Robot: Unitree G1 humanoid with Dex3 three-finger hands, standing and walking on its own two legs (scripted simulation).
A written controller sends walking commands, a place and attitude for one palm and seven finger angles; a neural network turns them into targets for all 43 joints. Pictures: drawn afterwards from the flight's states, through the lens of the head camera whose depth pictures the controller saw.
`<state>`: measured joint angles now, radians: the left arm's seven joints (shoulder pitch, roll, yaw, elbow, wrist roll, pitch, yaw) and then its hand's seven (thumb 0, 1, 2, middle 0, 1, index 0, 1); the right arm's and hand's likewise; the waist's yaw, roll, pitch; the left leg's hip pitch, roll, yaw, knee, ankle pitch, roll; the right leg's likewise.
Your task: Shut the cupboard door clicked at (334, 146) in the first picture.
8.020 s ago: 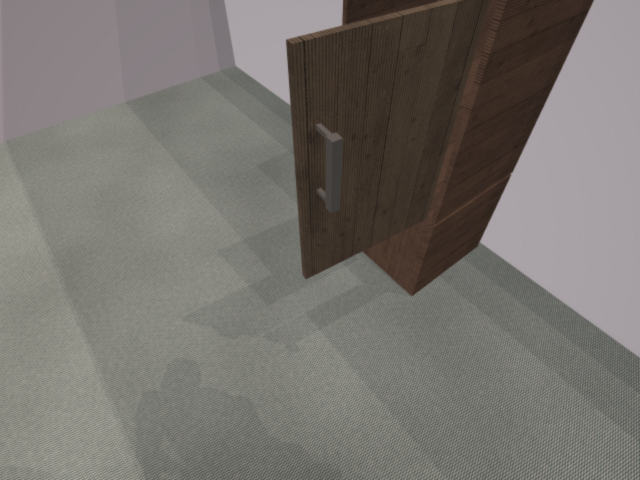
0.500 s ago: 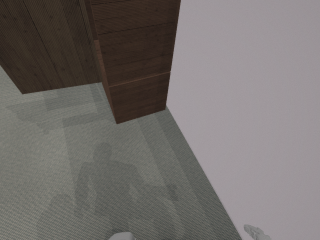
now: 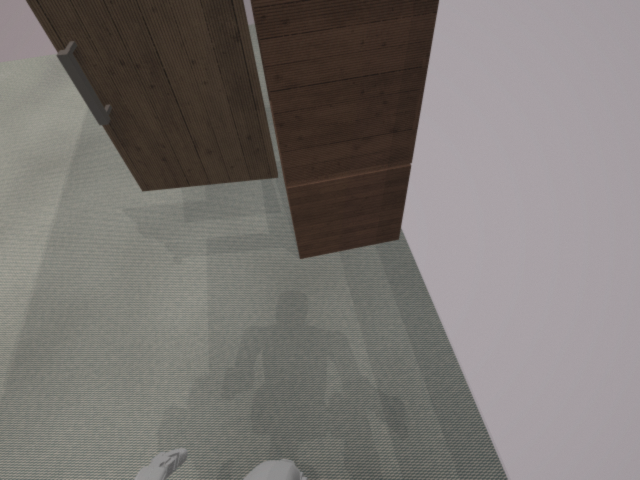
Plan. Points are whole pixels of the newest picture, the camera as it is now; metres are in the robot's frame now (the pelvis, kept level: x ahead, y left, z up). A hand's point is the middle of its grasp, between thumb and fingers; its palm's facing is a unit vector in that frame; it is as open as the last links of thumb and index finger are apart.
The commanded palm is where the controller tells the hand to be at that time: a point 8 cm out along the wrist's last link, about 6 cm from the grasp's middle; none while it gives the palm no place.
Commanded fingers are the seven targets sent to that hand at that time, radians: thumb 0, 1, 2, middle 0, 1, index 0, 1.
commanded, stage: turn to face it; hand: left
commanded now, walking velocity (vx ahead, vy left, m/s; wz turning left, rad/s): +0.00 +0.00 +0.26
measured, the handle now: (88, 84) +0.87 +0.55 +0.02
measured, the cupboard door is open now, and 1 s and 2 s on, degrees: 83 83 83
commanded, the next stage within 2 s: take the last steps up to it in 0.06 s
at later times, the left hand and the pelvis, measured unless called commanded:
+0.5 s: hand out of the picture -0.02 +0.25 -0.18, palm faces +0.26 -0.95 -0.19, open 7.4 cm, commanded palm none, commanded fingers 0.00 0.90 0.90 -0.20 -0.30 -0.20 -0.30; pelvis +0.03 +0.05 +0.00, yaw +10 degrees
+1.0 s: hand (167, 389) +0.26 +0.27 -0.15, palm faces +0.25 -0.95 -0.19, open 7.4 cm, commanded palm none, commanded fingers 0.00 0.90 0.90 -0.20 -0.30 -0.20 -0.30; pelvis +0.19 +0.08 -0.01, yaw +15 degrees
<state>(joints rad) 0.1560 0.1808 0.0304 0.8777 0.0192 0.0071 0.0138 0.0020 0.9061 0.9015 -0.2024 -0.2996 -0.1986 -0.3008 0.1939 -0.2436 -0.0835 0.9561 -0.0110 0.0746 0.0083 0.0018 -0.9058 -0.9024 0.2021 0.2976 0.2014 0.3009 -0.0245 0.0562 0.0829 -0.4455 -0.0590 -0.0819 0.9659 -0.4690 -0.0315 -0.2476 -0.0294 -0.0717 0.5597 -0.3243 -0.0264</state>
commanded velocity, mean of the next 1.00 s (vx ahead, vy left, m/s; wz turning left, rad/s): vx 0.26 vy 0.13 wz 0.15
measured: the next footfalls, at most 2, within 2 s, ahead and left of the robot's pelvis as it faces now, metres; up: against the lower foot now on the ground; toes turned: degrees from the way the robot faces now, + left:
left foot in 0.38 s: +0.03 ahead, +0.13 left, +0.00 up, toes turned +14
right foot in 0.88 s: +0.29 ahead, +0.01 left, +0.00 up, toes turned +5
